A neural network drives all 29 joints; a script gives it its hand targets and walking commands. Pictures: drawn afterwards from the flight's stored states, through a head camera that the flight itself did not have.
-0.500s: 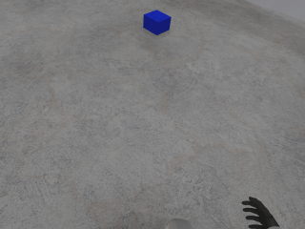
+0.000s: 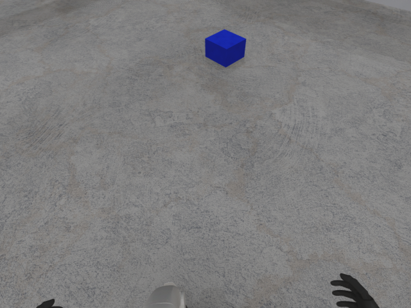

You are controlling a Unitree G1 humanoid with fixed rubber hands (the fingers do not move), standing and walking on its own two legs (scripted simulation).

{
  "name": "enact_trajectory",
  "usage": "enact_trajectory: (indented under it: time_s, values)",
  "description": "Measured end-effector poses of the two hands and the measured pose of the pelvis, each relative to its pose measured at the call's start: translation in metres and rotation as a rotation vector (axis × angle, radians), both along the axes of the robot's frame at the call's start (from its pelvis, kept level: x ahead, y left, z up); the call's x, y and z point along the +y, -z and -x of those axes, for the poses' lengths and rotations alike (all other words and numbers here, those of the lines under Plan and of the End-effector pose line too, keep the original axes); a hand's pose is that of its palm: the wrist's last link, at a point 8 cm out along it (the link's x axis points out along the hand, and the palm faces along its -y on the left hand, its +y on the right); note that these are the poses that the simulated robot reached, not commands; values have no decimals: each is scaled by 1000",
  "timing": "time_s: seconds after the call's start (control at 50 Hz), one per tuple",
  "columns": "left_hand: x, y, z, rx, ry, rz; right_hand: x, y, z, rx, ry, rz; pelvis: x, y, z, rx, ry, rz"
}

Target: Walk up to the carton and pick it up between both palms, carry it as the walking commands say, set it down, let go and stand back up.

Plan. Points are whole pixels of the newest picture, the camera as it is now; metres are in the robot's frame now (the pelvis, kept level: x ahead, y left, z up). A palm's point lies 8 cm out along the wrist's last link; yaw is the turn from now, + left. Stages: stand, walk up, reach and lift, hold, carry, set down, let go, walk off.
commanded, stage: walk up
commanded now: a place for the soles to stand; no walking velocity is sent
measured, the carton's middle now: (225, 47) +2.19 -0.12 -0.67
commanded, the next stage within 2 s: none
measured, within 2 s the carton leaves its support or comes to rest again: neither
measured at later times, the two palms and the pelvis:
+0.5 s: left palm (102, 164) +0.48 +0.31 -0.09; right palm (357, 216) +0.34 -0.36 -0.11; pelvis +0.32 -0.01 -0.02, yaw -3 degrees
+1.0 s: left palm (127, 109) +0.73 +0.30 -0.10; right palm (329, 131) +0.60 -0.36 -0.09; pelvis +0.59 +0.00 -0.01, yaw -5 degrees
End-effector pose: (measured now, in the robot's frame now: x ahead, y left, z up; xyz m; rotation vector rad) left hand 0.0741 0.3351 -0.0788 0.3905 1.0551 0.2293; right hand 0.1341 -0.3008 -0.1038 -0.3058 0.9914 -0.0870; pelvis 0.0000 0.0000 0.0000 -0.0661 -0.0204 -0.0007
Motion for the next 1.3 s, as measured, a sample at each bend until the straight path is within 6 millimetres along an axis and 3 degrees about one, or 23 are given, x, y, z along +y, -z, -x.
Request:
enact_trajectory:
  time_s: [0.08, 0.16, 0.28, 0.36, 0.42, 0.48, 0.54, 0.62, 0.68, 0.74, 0.78, 0.84, 0.98, 1.04, 1.08, 1.16, 1.3]
  values:
    - [15, 30, -17, 90, -58, 38, 5, -15, -76, -39, -45, 62, 10, 9, -60, 2, 4, -35]
    - [10, 49, -68, 137, -44, 78, -8, -27, -114, -69, 10, 139, 18, 13, -110, 3, 25, -79]
    - [-13, 43, -195, 83, 85, 119, -33, -38, -123, 2, 136, 181, 14, 3, -181, -1, 73, -118]
    - [-29, 29, -287, 33, 164, 112, -50, -31, -133, 62, 193, 177, 6, 2, -232, -1, 95, -112]
    - [-35, 20, -351, -29, 182, 78, -62, -12, -153, 100, 225, 162, -3, 11, -276, 2, 89, -81]
    - [-32, 11, -396, -106, 153, 38, -60, 6, -191, 130, 225, 128, -10, 17, -309, 0, 64, -46]
    - [-23, 2, -417, -124, 121, 12, -47, 14, -244, 111, 186, 88, -10, 15, -339, -12, 50, -15]
    - [-6, -1, -426, -85, 68, -13, -22, 13, -325, 59, 101, 43, -5, 10, -379, -13, 20, 0]
    - [11, 6, -431, -35, 23, -18, -7, 7, -382, 22, 41, 36, 1, 10, -413, -12, 8, -8]
    - [24, 23, -443, 25, -12, -11, -2, 2, -427, -16, 20, 68, 10, 17, -451, -7, 23, -54]
    - [22, 31, -460, 63, -19, 3, -7, -1, -445, -35, 41, 97, 14, 19, -475, 5, 34, -74]
    - [9, 35, -501, 78, 22, 31, -19, -10, -458, -29, 97, 131, 14, 14, -507, 4, 48, -99]
    - [-34, 27, -637, 4, 155, 93, -51, -19, -467, 87, 191, 175, 0, 6, -580, 3, 89, -108]
    - [-48, 25, -693, -55, 184, 88, -65, -10, -483, 130, 211, 176, -10, 13, -614, 2, 83, -77]
    - [-50, 24, -721, -100, 173, 74, -68, -3, -503, 150, 216, 167, -16, 17, -632, 2, 67, -60]
    - [-43, 18, -747, -115, 134, 53, -61, 3, -564, 128, 180, 141, -18, 16, -666, -16, 45, -20]
    - [-5, 23, -754, -35, 28, 22, -29, -1, -687, 46, 50, 107, -7, 15, -731, -12, 2, -19]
